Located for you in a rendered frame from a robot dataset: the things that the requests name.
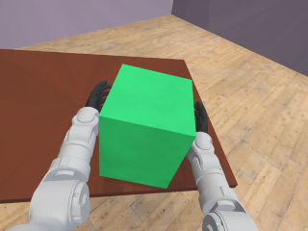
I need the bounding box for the robot left hand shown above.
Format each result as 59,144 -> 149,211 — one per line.
85,80 -> 113,113

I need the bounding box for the table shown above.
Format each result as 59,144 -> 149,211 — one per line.
0,48 -> 238,204

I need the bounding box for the robot right forearm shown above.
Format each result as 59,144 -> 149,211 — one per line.
186,132 -> 259,231

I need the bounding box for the robot right hand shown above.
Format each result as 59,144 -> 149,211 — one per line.
193,101 -> 208,134

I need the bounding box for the left robot upper arm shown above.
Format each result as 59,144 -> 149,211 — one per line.
7,180 -> 90,231

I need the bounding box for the carton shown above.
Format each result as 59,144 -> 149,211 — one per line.
98,64 -> 196,189

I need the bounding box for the right robot upper arm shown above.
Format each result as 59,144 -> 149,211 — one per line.
202,210 -> 258,231

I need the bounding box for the robot left forearm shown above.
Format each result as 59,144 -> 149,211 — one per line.
29,107 -> 99,220

